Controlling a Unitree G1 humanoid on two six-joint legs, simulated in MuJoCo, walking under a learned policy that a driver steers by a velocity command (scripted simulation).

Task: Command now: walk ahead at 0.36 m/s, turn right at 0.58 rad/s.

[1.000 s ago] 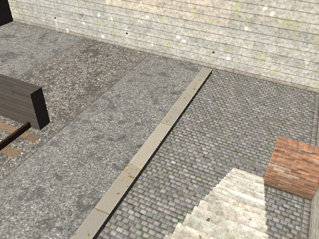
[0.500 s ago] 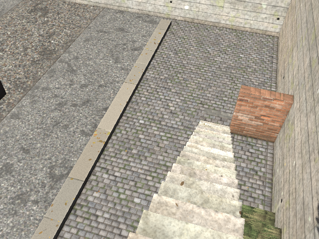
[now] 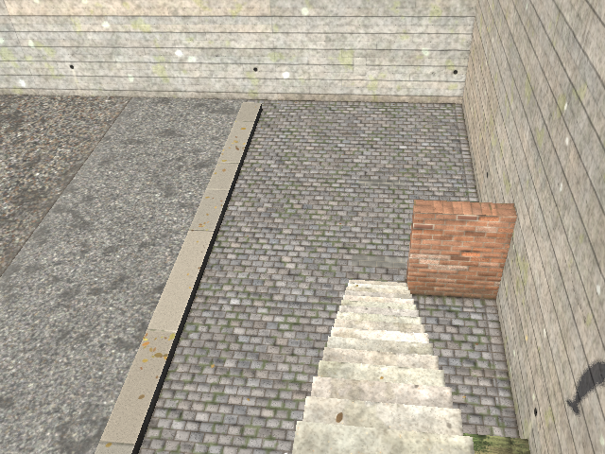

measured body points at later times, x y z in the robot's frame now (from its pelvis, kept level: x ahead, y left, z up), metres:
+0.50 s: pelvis +0.05 +0.03 -0.10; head +0.04 +0.07 +0.34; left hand +0.40 +0.13 -0.13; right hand -0.06 -0.18 -0.23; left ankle +0.12 +0.14 -0.83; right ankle +0.07 -0.11 -0.51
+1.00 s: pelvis +0.06 -0.11 -0.10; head +0.02 -0.13 +0.35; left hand +0.05 +0.14 -0.23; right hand +0.07 -0.40 -0.25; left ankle +0.15 +0.03 -0.68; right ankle +0.07 -0.19 -0.83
